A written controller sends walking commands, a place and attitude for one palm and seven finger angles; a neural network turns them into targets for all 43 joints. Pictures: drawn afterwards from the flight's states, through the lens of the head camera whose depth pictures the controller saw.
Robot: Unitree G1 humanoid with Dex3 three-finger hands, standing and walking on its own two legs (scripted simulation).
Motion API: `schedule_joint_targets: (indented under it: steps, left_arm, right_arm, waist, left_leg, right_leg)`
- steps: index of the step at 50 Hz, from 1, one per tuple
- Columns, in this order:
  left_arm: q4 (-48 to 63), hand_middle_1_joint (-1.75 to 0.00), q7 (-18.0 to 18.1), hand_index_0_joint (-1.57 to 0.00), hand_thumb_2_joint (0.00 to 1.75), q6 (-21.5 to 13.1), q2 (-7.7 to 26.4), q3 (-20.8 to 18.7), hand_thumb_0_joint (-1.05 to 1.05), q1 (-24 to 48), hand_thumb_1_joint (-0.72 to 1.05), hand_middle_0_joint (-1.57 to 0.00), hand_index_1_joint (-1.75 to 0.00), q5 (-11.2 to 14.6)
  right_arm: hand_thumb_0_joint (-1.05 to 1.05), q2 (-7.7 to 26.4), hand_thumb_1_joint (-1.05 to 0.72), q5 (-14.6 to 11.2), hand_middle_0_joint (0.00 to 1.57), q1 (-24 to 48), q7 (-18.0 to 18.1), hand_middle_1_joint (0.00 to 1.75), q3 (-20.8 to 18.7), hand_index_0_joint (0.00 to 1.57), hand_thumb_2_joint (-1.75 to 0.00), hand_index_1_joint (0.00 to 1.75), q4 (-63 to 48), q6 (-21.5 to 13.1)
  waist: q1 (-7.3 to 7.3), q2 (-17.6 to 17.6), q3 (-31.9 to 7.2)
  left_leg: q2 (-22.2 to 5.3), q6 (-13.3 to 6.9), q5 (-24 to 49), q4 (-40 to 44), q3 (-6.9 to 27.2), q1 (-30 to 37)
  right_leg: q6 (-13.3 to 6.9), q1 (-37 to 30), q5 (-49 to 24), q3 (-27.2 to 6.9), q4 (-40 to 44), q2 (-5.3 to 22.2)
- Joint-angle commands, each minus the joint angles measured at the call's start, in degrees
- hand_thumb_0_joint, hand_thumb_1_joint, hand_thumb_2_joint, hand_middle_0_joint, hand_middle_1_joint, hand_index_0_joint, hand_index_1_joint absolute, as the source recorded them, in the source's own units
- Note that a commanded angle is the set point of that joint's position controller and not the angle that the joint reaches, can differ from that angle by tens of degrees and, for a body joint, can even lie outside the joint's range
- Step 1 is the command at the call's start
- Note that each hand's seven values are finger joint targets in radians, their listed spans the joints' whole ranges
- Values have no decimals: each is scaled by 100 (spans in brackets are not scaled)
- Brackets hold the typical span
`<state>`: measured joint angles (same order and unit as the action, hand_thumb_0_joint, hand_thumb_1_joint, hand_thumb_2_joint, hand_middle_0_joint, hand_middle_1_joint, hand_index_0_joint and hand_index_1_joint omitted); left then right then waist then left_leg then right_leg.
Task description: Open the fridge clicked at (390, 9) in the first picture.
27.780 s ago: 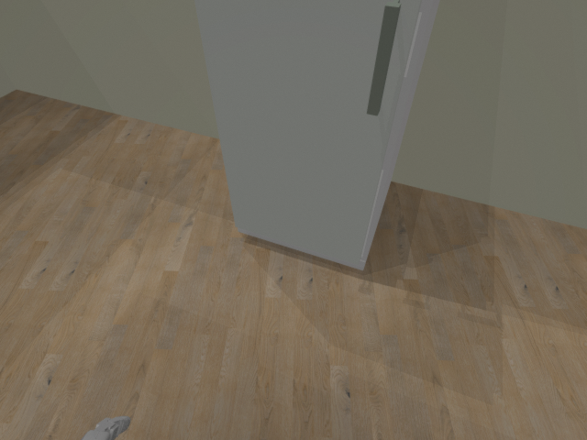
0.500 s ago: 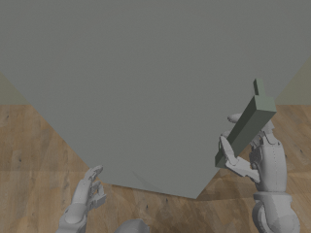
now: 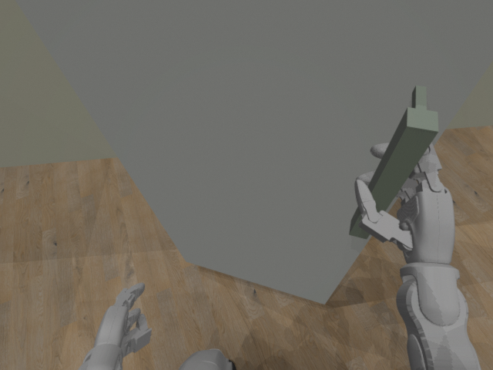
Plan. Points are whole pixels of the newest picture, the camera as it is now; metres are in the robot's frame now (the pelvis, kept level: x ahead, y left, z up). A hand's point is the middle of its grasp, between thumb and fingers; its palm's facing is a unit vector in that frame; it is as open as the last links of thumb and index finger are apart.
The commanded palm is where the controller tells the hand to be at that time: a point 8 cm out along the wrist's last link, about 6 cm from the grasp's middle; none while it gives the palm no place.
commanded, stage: walk backward, drawing the door open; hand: right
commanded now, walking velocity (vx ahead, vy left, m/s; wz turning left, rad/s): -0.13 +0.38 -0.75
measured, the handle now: (383, 174) +0.36 -0.12 +0.14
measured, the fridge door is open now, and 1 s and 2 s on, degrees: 22 50 64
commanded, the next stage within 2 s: stop walking and hold the door back in 1.52 s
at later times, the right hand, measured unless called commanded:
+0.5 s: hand (310, 320) +0.17 -0.03 +0.14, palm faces +0.23 +0.97 -0.13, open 7.3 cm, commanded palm +0.13 -0.08 +0.14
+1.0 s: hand out of the picture +0.12 +0.03 +0.14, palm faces +0.67 +0.72 -0.18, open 7.0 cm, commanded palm +0.06 +0.02 +0.15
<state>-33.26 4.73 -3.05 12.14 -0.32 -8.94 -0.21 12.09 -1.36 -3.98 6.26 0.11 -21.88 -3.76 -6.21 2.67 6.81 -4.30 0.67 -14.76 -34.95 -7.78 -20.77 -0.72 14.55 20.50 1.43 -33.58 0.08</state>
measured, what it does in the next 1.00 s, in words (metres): steps to the left, turning right: left foot, then right foot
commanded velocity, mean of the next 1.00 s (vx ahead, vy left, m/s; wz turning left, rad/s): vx -0.15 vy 0.31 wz -0.68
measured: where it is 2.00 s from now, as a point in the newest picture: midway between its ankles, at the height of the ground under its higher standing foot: (124, 368)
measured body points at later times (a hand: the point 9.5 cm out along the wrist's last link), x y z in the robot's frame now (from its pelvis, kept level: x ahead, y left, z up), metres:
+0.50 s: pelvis -0.07 +0.15 +0.01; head -0.01 +0.11 +0.45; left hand +0.18 +0.30 -0.08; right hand +0.16 -0.09 +0.15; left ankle -0.06 +0.27 -0.73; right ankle -0.10 +0.07 -0.67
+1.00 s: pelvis -0.03 +0.33 +0.00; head +0.01 +0.28 +0.44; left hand +0.25 +0.39 -0.09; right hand +0.07 +0.00 +0.15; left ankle +0.07 +0.45 -0.73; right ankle -0.11 +0.21 -0.65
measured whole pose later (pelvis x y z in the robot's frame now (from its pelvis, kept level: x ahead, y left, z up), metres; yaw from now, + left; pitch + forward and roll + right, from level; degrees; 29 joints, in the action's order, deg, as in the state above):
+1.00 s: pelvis -0.03 +0.33 +0.00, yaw -38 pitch -1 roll +2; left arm -36.7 3.1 -5.2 9.0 -0.4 -4.2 0.9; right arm 13.5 -1.4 -4.7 4.5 -3.8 -22.0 -2.6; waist -1.3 0.1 9.4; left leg -3.7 3.3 -16.7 -33.3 -2.1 -15.1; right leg 1.6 31.5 31.5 -4.3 -66.9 1.9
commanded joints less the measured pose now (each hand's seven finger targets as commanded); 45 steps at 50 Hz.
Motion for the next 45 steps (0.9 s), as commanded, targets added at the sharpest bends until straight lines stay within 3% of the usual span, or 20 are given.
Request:
schedule_joint_targets:
  steps: [1, 4, 8, 11, 14, 16, 17, 19, 22, 26, 27, 28, 29, 30, 33, 36, 39, 42, 43, 45]
  left_arm:
    - [775, -30, -180, -20, 90, -328, 495, -254, 0, 333, 90, -20, -30, -13]
    - [483, -30, -269, -20, 90, -493, 459, -325, 0, 507, 90, -20, -30, -64]
    - [478, -30, -270, -20, 90, -575, 492, -417, 0, 664, 90, -20, -30, 72]
    - [465, -30, -200, -20, 90, -592, 501, -354, 0, 679, 90, -20, -30, 132]
    - [454, -30, -189, -20, 90, -615, 392, -282, 0, 871, 90, -20, -30, 123]
    - [296, -30, -200, -20, 90, -629, 203, -260, 0, 645, 90, -20, -30, 182]
    - [358, -30, -179, -20, 90, -587, 22, -193, 0, 850, 90, -20, -30, 174]
    - [397, -30, -39, -20, 90, -530, 75, -276, 0, 887, 90, -20, -30, 161]
    - [604, -30, 10, -20, 90, -434, -117, -74, 0, 1078, 90, -20, -30, 10]
    - [565, -30, 98, -20, 90, -462, 118, -85, 0, 661, 90, -20, -30, -37]
    - [587, -30, 108, -20, 90, -544, 228, -180, 0, 392, 90, -20, -30, -52]
    - [645, -30, 55, -20, 90, -640, 527, -315, 0, 433, 90, -20, -30, -129]
    - [551, -30, -49, -20, 90, -658, 549, -264, 0, 309, 90, -20, -30, -181]
    - [649, -30, -112, -20, 90, -656, 706, -324, 0, 525, 90, -20, -30, -117]
    - [320, -30, -129, -20, 90, -770, 520, -331, 0, 698, 90, -20, -30, -115]
    - [329, -30, -181, -20, 90, -800, 523, -411, 0, 559, 90, -20, -30, -6]
    - [533, -30, -166, -20, 90, -746, 489, -332, 0, 599, 90, -20, -30, 144]
    - [699, -30, -146, -20, 90, -676, 441, -258, 0, 703, 90, -20, -30, 196]
    - [646, -30, -148, -20, 90, -651, 312, -228, 0, 608, 90, -20, -30, 203]
    - [710, -30, -98, -20, 90, -646, 19, -180, 0, 864, 90, -20, -30, 203]
  right_arm:
    - [0, 128, -90, 205, 45, 1330, 34, 140, 195, 45, -90, 140, -1540, -833]
    - [0, 544, -90, 226, 45, 2010, 2, 140, -120, 45, -90, 140, -2005, -952]
    - [0, 229, -90, 63, 45, 1847, -64, 140, 102, 45, -90, 140, -1631, -685]
    - [0, 283, -90, 1, 45, 1776, -141, 140, 124, 45, -90, 140, -1386, -582]
    - [0, 365, -90, -22, 45, 1783, -180, 140, 28, 45, -90, 140, -1429, -623]
    - [0, 700, -90, -36, 45, 1605, -207, 140, -167, 45, -90, 140, -1551, -593]
    - [0, 811, -90, -30, 45, 1582, -233, 140, -257, 45, -90, 140, -1742, -576]
    - [0, 739, -90, -36, 45, 1441, -211, 140, -705, 45, -90, 140, -1744, -523]
    - [0, 363, -90, 3, 45, 1238, -285, 140, -372, 45, -90, 140, -1739, -595]
    - [0, 182, -90, -119, 45, 951, -330, 140, -89, 45, -90, 140, -1490, -613]
    - [0, 106, -90, -110, 45, 1099, -390, 140, 113, 45, -90, 140, -1674, -697]
    - [0, 13, -90, -37, 45, 1318, -415, 140, 261, 45, -90, 140, -1844, -810]
    - [0, 308, -90, 230, 45, 1593, -401, 140, 139, 45, -90, 140, -1887, -941]
    - [0, 407, -90, 242, 45, 1725, -353, 140, 38, 45, -90, 140, -2031, -996]
    - [0, 430, -90, 306, 45, 1705, -339, 140, -7, 45, -90, 140, -2053, -940]
    - [0, 121, -90, 152, 45, 1628, -356, 140, 169, 45, -90, 140, -1645, -709]
    - [0, 305, -90, 85, 45, 1655, -249, 140, -5, 45, -90, 140, -1463, -637]
    - [0, 359, -90, 52, 45, 1503, -216, 140, -72, 45, -90, 140, -1378, -596]
    - [0, 567, -90, 70, 45, 1468, -194, 140, -223, 45, -90, 140, -1426, -594]
    - [0, 1176, -90, 55, 45, 1311, -151, 140, -830, 45, -90, 140, -1770, -560]
  waist:
    - [429, -1491, -1964]
    - [388, -1592, -1895]
    - [491, -1727, -1851]
    - [446, -1689, -1591]
    - [584, -1291, -1553]
    - [497, 107, -1716]
    - [565, 1166, -1721]
    - [744, 1511, -1824]
    - [615, 817, -1536]
    - [340, -8, -1597]
    - [194, -475, -1832]
    - [390, -1778, -2006]
    - [308, -1137, -2168]
    - [370, -577, -1979]
    - [450, -1203, -1593]
    - [545, -1608, -1795]
    - [543, -1978, -1835]
    - [638, -1336, -1661]
    - [618, -529, -1699]
    - [759, 2089, -1579]
  left_leg:
    - [329, 8, -1991, -2667, 849, -1154]
    - [226, 83, -1292, -2515, 1204, -1668]
    - [339, 36, -507, -1186, 981, 462]
    - [560, 120, -647, -542, 761, 1274]
    - [531, 137, -24, 1291, 723, 2045]
    - [57, -156, 896, 2099, 627, 1884]
    - [-781, -610, 1519, 1919, 1010, 1763]
    - [-1754, -1285, 2857, 1466, 1107, 1569]
    - [-1291, -1235, 3807, 850, 450, 2019]
    - [-638, -709, 2715, -737, -155, 1322]
    - [-230, -295, 876, -1974, -81, -199]
    - [537, 71, -2015, -3081, 365, -1570]
    - [417, 76, -1961, -3532, 1174, -1781]
    - [326, 101, -1643, -3470, 1376, -2027]
    - [129, 192, -913, -3245, 1467, -1896]
    - [231, 124, -56, -1584, 1091, 110]
    - [525, 186, -399, -545, 518, 1158]
    - [646, 256, -236, 687, 337, 2011]
    - [337, 179, 33, 1401, 527, 1924]
    - [-1544, -794, 1286, 1922, 2121, 1186]
  right_leg:
    - [-965, -2707, -6863, -3094, 1150, 2651]
    - [-742, -2989, -6236, -2646, 738, 2149]
    - [-389, -1020, -3303, -1730, 1143, 1614]
    - [-496, -115, -1353, -1973, 1592, 1477]
    - [-431, 197, -949, -2153, 1237, 1194]
    - [26, -213, -182, -974, -208, 83]
    - [244, 538, 778, -187, -1757, -376]
    - [158, 1351, 1614, -239, -4057, -124]
    - [221, 1328, 1200, 291, -3043, 112]
    - [219, -362, -796, 514, 791, 56]
    - [40, -2084, -2507, -586, 1554, 897]
    - [-496, -3012, -5355, -3527, 1659, 2685]
    - [-1033, -3236, -5719, -4142, 1417, 3136]
    - [-1329, -3020, -5167, -3869, 1477, 3172]
    - [-795, -2373, -4593, -2647, 1259, 2353]
    - [-319, -924, -2778, -1105, 1379, 1585]
    - [-473, -155, -1187, -1178, 1530, 1371]
    - [-359, 538, 98, -1294, 1072, 1042]
    - [-168, 410, 296, -962, 268, 548]
    - [178, 1453, 1589, -140, -3326, -310]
